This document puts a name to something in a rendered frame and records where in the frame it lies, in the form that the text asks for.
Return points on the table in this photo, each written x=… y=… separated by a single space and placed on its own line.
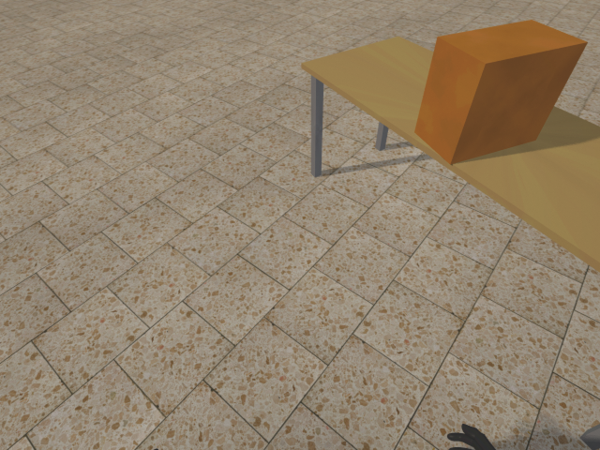
x=552 y=183

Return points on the carton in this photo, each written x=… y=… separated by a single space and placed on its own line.
x=493 y=88

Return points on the robot right hand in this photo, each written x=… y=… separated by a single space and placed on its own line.
x=472 y=437

